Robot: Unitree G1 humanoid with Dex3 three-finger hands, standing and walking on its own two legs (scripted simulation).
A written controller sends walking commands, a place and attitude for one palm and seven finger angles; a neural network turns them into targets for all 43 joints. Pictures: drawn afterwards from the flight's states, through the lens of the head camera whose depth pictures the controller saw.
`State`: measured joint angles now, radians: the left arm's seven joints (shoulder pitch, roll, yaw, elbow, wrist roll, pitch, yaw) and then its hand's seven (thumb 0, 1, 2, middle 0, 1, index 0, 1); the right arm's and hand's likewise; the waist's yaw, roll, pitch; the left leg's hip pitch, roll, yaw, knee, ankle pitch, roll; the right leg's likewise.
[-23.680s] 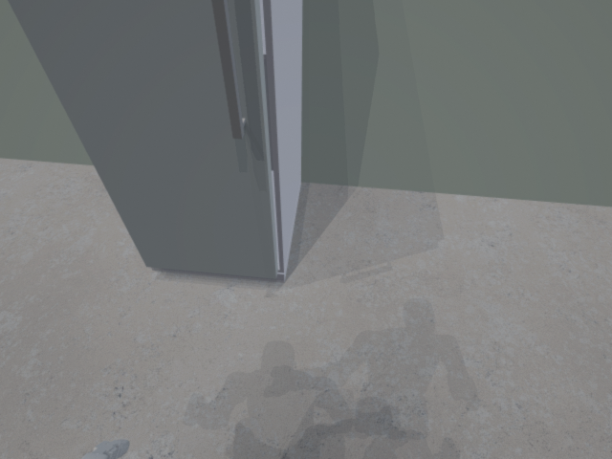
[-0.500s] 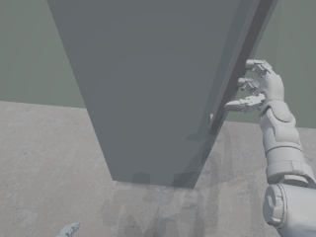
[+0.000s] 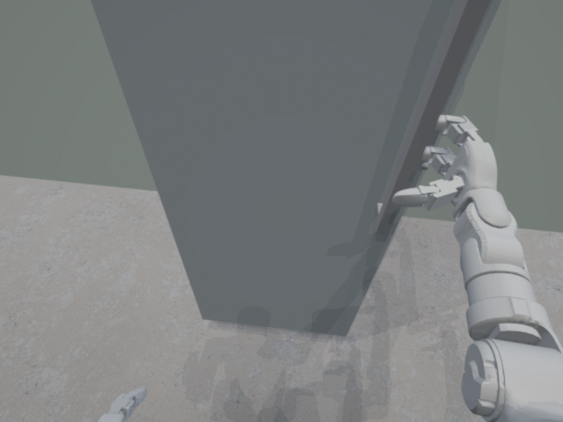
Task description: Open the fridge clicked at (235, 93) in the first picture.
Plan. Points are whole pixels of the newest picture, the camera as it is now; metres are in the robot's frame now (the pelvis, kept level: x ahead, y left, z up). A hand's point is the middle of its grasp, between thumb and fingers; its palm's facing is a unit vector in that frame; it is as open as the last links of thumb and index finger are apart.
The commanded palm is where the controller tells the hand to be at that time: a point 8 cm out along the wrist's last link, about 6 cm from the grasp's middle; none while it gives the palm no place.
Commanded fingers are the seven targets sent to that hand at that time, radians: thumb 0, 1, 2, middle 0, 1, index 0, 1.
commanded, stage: slide the fingers in behind the handle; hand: right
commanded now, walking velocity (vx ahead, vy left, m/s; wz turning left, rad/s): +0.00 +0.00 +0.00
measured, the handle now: (423, 109) +0.49 -0.13 +0.22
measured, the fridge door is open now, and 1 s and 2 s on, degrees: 0 0 0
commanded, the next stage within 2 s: grip the handle and tug to test in 1.30 s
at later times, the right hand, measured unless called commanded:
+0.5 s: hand (404, 160) +0.44 -0.12 +0.17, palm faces +0.01 +1.00 +0.02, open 14.0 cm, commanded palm +0.41 -0.17 +0.17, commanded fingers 0.00 0.50 -0.30 0.30 1.20 0.30 1.20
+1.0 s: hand (397, 160) +0.44 -0.11 +0.17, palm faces +0.02 +1.00 +0.02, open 14.0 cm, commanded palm +0.41 -0.16 +0.17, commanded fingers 0.00 0.50 -0.30 0.30 1.20 0.30 1.20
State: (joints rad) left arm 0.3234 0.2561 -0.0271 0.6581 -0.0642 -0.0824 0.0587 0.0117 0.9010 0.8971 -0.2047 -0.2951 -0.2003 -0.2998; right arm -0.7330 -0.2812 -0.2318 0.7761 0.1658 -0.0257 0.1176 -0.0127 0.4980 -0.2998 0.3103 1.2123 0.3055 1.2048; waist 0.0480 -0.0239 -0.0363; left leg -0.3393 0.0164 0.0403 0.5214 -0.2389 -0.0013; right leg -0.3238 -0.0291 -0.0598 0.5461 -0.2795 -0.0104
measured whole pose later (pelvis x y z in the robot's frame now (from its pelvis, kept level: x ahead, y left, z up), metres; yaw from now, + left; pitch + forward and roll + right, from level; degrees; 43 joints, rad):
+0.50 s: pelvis +0.01 +0.00 +0.00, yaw -1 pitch +3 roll +0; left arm 0.27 0.24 -0.03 0.66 -0.05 -0.06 0.06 0.01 0.90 0.90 -0.20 -0.30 -0.20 -0.30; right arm -0.70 -0.19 -0.16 0.66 0.16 0.05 0.04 -0.01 0.50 -0.30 0.30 1.21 0.30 1.21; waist 0.02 -0.03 -0.04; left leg -0.30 0.02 0.05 0.51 -0.26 0.00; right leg -0.28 -0.03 -0.05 0.52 -0.29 0.00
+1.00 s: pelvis +0.01 +0.01 +0.00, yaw +0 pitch +2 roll +0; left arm 0.28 0.24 -0.03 0.67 -0.05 -0.04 0.06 0.01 0.90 0.90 -0.20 -0.30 -0.20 -0.30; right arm -0.71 -0.18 -0.16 0.68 0.15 0.04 0.01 -0.01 0.50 -0.30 0.30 1.20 0.30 1.20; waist 0.03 -0.03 -0.03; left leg -0.28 0.01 0.05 0.49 -0.24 0.01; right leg -0.26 -0.03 -0.05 0.50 -0.27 0.00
